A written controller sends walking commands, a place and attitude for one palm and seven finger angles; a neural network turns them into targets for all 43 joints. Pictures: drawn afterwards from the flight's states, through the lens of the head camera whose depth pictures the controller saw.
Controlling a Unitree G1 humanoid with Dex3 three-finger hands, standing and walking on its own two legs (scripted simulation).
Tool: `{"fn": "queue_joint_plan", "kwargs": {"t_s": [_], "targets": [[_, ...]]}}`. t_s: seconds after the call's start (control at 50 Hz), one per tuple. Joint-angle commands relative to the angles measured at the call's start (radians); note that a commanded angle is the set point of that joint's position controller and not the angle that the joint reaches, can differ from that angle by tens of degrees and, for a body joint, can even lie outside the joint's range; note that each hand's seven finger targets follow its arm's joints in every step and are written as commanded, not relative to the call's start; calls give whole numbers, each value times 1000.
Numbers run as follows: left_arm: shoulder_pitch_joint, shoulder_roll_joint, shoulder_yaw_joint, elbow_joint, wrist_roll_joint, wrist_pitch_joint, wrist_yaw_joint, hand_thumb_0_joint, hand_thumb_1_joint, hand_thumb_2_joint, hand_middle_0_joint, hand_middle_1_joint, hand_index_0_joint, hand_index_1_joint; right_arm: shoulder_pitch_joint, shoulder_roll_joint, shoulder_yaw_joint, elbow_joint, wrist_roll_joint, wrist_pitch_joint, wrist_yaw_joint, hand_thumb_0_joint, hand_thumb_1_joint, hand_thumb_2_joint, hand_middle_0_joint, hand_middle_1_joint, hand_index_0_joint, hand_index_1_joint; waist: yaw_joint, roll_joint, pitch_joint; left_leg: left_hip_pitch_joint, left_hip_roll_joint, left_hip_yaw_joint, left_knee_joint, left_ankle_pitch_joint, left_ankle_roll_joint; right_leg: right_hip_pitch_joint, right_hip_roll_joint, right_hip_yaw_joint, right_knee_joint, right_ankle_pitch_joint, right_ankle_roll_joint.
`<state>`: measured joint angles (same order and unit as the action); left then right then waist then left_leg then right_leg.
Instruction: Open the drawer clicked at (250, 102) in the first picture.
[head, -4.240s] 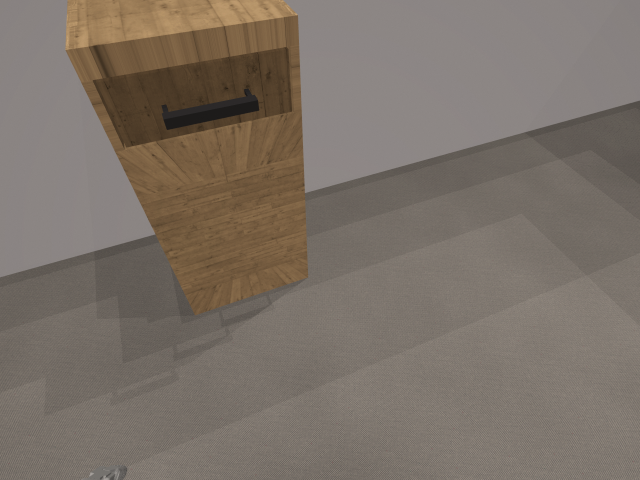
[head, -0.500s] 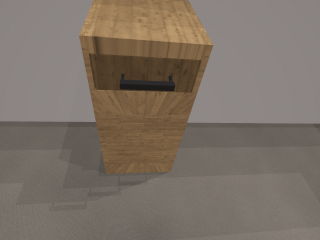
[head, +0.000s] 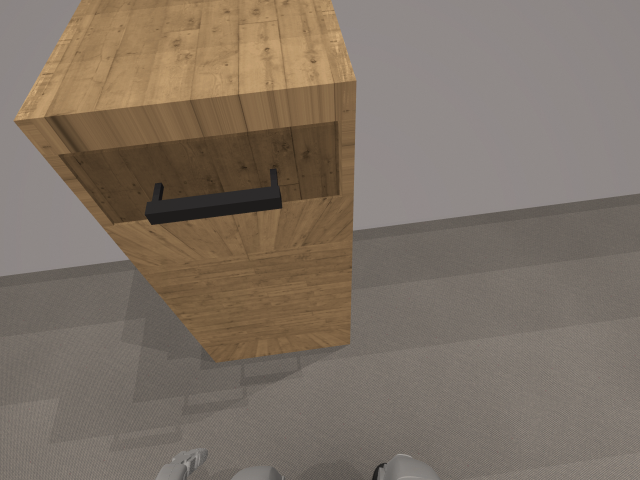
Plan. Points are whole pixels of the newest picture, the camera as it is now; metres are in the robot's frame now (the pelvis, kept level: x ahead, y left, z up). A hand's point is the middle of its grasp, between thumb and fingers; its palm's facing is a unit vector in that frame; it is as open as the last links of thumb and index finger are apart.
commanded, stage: come to a stop and stand still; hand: left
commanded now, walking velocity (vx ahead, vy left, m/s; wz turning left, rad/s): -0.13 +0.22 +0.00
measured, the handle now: (215, 193) +0.50 +0.17 +0.04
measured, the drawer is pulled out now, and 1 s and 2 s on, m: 0.00 0.00 0.00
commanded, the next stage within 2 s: look again from close up in 1.10 s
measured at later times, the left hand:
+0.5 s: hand out of the picture -0.05 +0.25 -0.16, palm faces +0.08 -0.97 -0.21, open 7.4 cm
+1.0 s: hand out of the picture -0.05 +0.19 -0.16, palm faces +0.02 -0.98 -0.20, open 7.3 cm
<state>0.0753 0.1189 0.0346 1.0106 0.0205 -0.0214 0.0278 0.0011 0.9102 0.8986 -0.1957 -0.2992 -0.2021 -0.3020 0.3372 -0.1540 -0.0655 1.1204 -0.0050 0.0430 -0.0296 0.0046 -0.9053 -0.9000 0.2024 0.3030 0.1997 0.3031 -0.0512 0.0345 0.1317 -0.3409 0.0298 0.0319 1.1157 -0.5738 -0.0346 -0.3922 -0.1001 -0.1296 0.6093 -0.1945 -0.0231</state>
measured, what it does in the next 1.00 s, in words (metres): steps on the spot: left foot, then right foot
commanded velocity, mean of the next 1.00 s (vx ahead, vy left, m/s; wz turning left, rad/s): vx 0.04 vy -0.04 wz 0.00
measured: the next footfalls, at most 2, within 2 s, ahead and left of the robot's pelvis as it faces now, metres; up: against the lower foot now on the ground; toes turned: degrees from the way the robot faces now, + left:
left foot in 0.30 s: -0.01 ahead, +0.16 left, +0.00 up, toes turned +3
right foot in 0.68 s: -0.04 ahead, -0.08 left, +0.00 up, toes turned -3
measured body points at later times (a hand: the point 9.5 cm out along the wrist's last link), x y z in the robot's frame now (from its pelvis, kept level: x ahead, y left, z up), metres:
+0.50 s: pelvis -0.04 +0.05 +0.02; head -0.04 +0.07 +0.47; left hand -0.05 +0.30 -0.14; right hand -0.02 -0.18 -0.13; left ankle -0.06 +0.15 -0.73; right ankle -0.04 -0.08 -0.68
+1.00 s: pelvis -0.06 +0.02 +0.01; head -0.07 +0.01 +0.46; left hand -0.05 +0.24 -0.15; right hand -0.06 -0.20 -0.16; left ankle -0.05 +0.15 -0.73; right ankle -0.08 -0.08 -0.73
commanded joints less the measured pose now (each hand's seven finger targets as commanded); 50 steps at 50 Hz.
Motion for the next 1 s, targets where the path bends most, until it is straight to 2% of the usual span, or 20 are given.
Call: {"fn": "queue_joint_plan", "kwargs": {"t_s": [0.0, 0.12, 0.18, 0.24, 0.26, 0.28, 0.3, 0.32, 0.36, 0.4, 0.5, 0.56, 0.6, 0.62, 0.64, 0.66, 0.7, 0.78, 0.9, 0.98], "targets": [[113, 233, 60, -44, 3, 20, 36, 0, 900, 900, -200, -300, -200, -300, 27, -63, -26, -83, -17, 33, 12, 0, -900, -900, 200, 300, 200, 300, 56, -180, -193, -118, 4, -70, 164, 129, -17, 143, -287, 207, -234, 561, -129], [36, 252, 67, -107, 18, 35, 25, 0, 900, 900, -200, -300, -200, -300, -19, -93, -29, -143, -28, 36, 35, 0, -900, -900, 200, 300, 200, 300, 40, -256, -162, -56, 5, -26, -18, 194, -15, 11, -241, 208, -367, -127, -89], [48, 275, 66, -124, 29, 44, 15, 0, 900, 900, -200, -300, -200, -300, -27, -89, -16, -163, -18, 11, 40, 0, -900, -900, 200, 300, 200, 300, 54, -274, -157, 48, -10, 33, -237, 126, 5, -15, -214, 237, -410, -275, -79], [51, 263, 58, -109, 18, 53, 10, 0, 900, 900, -200, -300, -200, -300, 89, -79, 2, -131, -11, -16, 34, 0, -900, -900, 200, 300, 200, 300, 3, -229, -183, 264, -27, 74, -631, 227, 22, -52, -138, 200, -340, -345, -23], [81, 217, 42, -102, 5, 56, 4, 0, 900, 900, -200, -300, -200, -300, 100, -111, 4, -126, -14, -28, 29, 0, -900, -900, 200, 300, 200, 300, 5, -77, -163, 284, 4, 7, -762, 201, 26, -92, -78, 159, -223, -365, 13], [107, 146, 26, -103, -10, 62, -2, 0, 900, 900, -200, -300, -200, -300, 56, -177, -5, -145, -27, -40, 24, 0, -900, -900, 200, 300, 200, 300, 17, 211, -81, 128, 194, -282, -956, -64, 76, -135, 28, 82, -25, -324, 60], [96, 131, 27, -108, -12, 64, -7, 0, 900, 900, -200, -300, -200, -300, -71, -230, -4, -194, -31, -35, 14, 0, -900, -900, 200, 300, 200, 300, 45, 257, 26, -140, 312, -410, -1073, -198, 141, -71, 62, 86, 121, -240, 63], [91, 155, 35, -85, 4, 72, -11, 0, 900, 900, -200, -300, -200, -300, -152, -224, 1, -203, -33, -39, 12, 0, -900, -900, 200, 300, 200, 300, 59, 261, 39, -232, 294, -407, -1111, -240, 126, -13, 60, 152, 223, -192, 59], [192, 168, 44, -37, 7, 64, -24, 0, 900, 900, -200, -300, -200, -300, -197, -180, 19, -193, -26, -53, 0, 0, -900, -900, 200, 300, 200, 300, 108, 163, 27, -127, 226, -276, -1044, -36, 113, -41, 77, 168, 319, -121, 60], [219, 155, 33, -3, 6, 51, -29, 0, 900, 900, -200, -300, -200, -300, -122, -167, 20, -162, -19, -66, -10, 0, -900, -900, 200, 300, 200, 300, 77, 70, -33, 89, 198, -197, -980, 188, 119, -102, 80, 158, 309, -94, 69], [182, 127, 12, 14, -2, 39, -27, 0, 900, 900, -200, -300, -200, -300, 33, -157, 14, -70, -18, -71, -29, 0, -900, -900, 200, 300, 200, 300, 14, 90, -122, 363, 260, -191, -862, 696, 182, -96, 58, 132, 155, -205, 77], [181, 100, 1, 38, -13, 38, -22, 0, 900, 900, -200, -300, -200, -300, 39, -153, 12, -31, -16, -63, -29, 0, -900, -900, 200, 300, 200, 300, 10, 119, -133, 331, 245, -173, -808, 855, 185, 31, 63, 107, 1, -227, 65], [242, 93, -2, 80, -15, 31, -16, 0, 900, 900, -200, -300, -200, -300, 33, -143, 14, -11, -10, -63, -28, 0, -900, -900, 200, 300, 200, 300, 36, 111, -159, 289, 204, -151, -766, 835, 156, 150, 69, 89, -154, -96, 55], [367, 121, -17, 142, 5, -4, 33, 0, 900, 900, -200, -300, -200, -300, -77, -175, 19, -63, 3, -76, -10, 0, -900, -900, 200, 300, 200, 300, 102, 69, -109, 171, 188, -67, -520, 847, 84, 157, -9, 200, -260, 104, 12], [394, 173, -5, 135, 10, -22, 27, 0, 900, 900, -200, -300, -200, -300, -83, -94, 37, -111, 4, -79, 2, 0, -900, -900, 200, 300, 200, 300, 78, -31, -138, 100, 70, -6, -476, 666, 44, 276, -47, 201, -268, 529, -3], [347, 170, -24, 117, -5, -28, 20, 0, 900, 900, -200, -300, -200, -300, 0, -35, 56, -119, 2, -77, 5, 0, -900, -900, 200, 300, 200, 300, 26, -174, -232, 88, 24, 6, -554, 332, 32, 318, -115, 233, -214, 560, -47], [326, 136, -28, 105, -7, -28, 25, 0, 900, 900, -200, -300, -200, -300, 33, -61, 49, -80, -6, -70, 3, 0, -900, -900, 200, 300, 200, 300, 26, -236, -276, 134, 31, -7, -589, 445, 54, 358, -52, 174, -120, 636, -33], [301, 126, -25, 77, -5, -8, 23, 0, 900, 900, -200, -300, -200, -300, 34, -55, 53, -65, -8, -60, -6, 0, -900, -900, 200, 300, 200, 300, 31, -13, -120, 134, 57, -10, -612, 506, 53, 214, -17, 170, -140, 323, -32], [287, 123, -23, 55, -6, 0, 16, 0, 900, 900, -200, -300, -200, -300, 22, -55, 54, -72, -10, -49, -1, 0, -900, -900, 200, 300, 200, 300, 32, -72, -11, 99, 46, -26, -651, 385, 53, 116, 4, 193, -232, -1, -30], [291, 128, -22, 46, -7, -4, 13, 0, 900, 900, -200, -300, -200, -300, 23, -56, 58, -64, -11, -51, 1, 0, -900, -900, 200, 300, 200, 300, 36, -69, -15, 110, 45, -32, -671, 388, 52, 118, 1, 194, -263, -45, -27]]}}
